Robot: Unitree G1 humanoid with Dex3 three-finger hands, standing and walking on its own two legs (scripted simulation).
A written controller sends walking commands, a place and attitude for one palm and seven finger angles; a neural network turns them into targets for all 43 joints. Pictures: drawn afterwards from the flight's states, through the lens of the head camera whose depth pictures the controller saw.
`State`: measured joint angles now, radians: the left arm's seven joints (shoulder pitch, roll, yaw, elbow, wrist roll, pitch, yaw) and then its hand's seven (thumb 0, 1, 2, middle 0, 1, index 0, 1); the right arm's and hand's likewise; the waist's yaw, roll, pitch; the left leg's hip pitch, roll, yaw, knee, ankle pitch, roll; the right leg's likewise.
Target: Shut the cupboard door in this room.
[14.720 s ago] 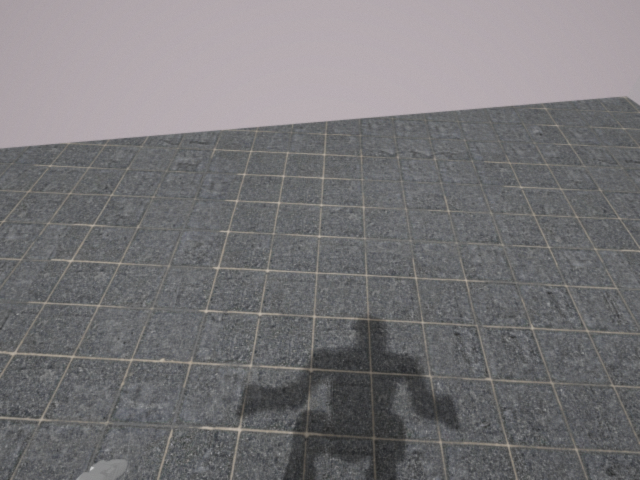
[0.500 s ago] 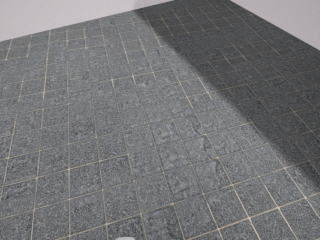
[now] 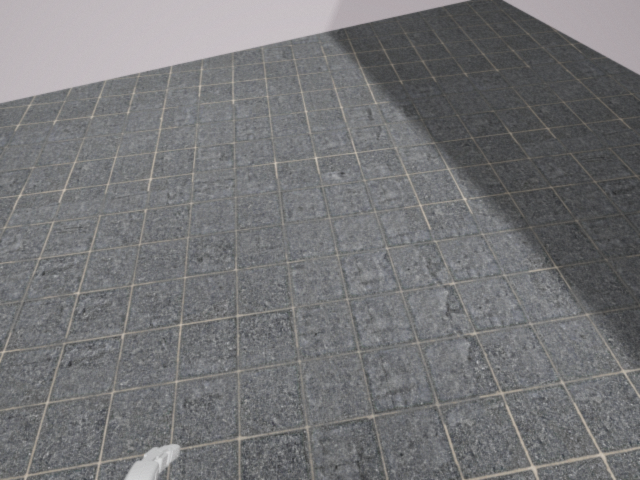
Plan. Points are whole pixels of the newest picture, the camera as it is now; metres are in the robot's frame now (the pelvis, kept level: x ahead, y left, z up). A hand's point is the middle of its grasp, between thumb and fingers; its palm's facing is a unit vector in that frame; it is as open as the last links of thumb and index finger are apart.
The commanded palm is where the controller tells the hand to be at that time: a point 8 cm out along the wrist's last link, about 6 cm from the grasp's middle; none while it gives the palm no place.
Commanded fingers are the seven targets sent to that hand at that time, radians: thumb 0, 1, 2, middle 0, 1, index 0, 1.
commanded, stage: turn or walk to find it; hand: left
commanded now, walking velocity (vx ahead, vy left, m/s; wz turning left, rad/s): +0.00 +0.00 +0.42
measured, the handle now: out of the picture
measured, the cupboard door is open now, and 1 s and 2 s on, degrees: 84 84 84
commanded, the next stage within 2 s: none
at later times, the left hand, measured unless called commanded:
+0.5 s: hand out of the picture -0.06 +0.22 -0.18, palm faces +0.29 -0.92 -0.25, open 7.4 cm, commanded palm none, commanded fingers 0.00 0.90 0.90 -0.20 -0.30 -0.20 -0.30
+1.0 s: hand out of the picture -0.01 +0.20 -0.14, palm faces +0.41 -0.87 -0.28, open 7.4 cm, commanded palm none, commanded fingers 0.00 0.90 0.90 -0.20 -0.30 -0.20 -0.30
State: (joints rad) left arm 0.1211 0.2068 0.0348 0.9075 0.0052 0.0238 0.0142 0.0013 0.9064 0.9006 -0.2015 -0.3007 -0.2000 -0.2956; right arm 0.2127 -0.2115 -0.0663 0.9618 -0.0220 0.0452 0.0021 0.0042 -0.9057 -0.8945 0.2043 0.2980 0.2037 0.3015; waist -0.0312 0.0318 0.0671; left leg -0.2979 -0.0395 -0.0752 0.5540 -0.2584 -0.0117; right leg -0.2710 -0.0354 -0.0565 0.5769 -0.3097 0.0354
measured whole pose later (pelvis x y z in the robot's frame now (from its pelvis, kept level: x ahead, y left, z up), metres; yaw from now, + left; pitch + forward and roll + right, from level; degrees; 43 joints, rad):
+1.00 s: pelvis -0.04 -0.02 +0.00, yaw +26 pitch -1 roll +1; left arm 0.13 0.19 0.03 0.90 0.01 0.01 0.02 0.00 0.91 0.90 -0.20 -0.30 -0.20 -0.30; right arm 0.22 -0.23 -0.08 0.97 -0.02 0.06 0.00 0.01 -0.91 -0.89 0.20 0.30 0.20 0.30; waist -0.04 0.06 0.07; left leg -0.36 -0.05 -0.09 0.73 -0.41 -0.02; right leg -0.27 -0.03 -0.09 0.59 -0.30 -0.01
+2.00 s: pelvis -0.07 -0.05 +0.01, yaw +52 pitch -1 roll +2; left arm 0.18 0.16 0.02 0.91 0.02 0.01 0.02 0.00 0.90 0.90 -0.20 -0.30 -0.20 -0.30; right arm 0.21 -0.25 -0.09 0.99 -0.02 0.08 0.01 0.01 -0.91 -0.89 0.20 0.30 0.20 0.30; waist -0.02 0.06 0.08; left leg -0.48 -0.03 -0.05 1.11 -0.41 -0.03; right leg -0.23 -0.06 -0.13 0.54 -0.30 -0.03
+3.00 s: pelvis -0.08 -0.08 +0.01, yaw +78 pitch +0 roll +3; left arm 0.22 0.16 0.02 0.93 0.02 0.01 0.02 0.00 0.90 0.90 -0.21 -0.30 -0.20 -0.30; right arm 0.22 -0.25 -0.09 1.00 -0.02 0.08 0.01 0.01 -0.91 -0.90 0.20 0.30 0.20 0.30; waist -0.01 0.02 0.08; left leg -0.45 0.02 -0.02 1.08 -0.41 -0.07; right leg -0.22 -0.10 -0.19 0.50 -0.28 -0.03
